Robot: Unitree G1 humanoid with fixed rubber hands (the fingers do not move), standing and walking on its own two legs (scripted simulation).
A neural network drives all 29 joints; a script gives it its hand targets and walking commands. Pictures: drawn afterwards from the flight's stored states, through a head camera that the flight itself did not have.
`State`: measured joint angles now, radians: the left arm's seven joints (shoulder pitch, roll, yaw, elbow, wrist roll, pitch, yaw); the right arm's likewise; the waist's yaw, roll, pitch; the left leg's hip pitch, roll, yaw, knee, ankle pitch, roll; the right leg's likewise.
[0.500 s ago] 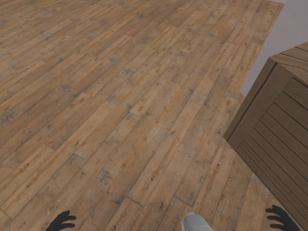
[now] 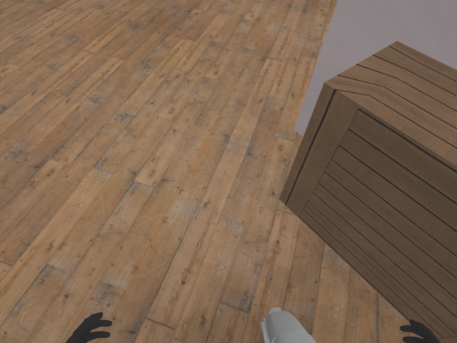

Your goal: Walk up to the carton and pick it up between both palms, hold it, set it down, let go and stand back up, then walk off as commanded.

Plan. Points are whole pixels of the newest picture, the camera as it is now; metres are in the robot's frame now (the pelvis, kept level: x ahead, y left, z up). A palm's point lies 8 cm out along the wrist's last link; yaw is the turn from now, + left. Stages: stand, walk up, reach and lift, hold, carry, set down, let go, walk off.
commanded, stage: walk up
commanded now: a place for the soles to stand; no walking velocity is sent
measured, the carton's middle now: out of the picture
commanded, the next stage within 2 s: none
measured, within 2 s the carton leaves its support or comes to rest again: neither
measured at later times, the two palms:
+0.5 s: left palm (132, 285) +0.24 +0.20 -0.11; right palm out of the picture +0.07 -0.39 -0.06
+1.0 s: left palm (188, 235) +0.34 +0.10 -0.11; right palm out of the picture +0.11 -0.47 -0.07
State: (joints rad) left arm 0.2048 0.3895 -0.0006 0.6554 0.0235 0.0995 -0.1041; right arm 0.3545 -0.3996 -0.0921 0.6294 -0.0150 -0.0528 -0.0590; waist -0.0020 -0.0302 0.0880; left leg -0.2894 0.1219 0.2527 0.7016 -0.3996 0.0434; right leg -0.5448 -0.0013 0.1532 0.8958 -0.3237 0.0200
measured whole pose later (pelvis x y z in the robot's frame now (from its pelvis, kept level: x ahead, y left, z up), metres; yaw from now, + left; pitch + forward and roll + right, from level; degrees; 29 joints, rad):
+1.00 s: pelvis +0.13 -0.13 -0.01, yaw -20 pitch -4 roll -1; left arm 0.22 0.39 0.00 0.66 0.02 0.11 -0.09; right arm 0.36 -0.41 -0.08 0.59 -0.01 -0.04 -0.05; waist 0.01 -0.01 0.09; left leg -0.29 0.07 0.18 0.77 -0.44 0.03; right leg -0.38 0.09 0.12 0.76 -0.32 0.00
